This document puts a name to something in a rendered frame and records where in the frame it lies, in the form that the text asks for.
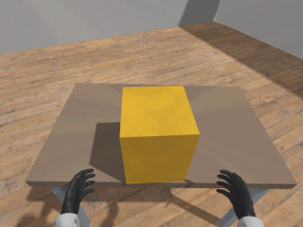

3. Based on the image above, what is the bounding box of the carton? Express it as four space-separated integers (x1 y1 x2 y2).
119 86 200 184

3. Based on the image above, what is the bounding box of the right robot hand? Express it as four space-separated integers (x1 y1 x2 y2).
216 169 256 220

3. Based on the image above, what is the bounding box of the robot right forearm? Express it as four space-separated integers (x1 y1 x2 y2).
237 216 265 227

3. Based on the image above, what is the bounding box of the left robot hand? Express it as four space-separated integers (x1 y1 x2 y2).
61 168 96 215

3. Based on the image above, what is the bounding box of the table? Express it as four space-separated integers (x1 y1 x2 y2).
25 82 298 227

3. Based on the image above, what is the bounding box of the robot left forearm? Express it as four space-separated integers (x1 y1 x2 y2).
53 213 80 227

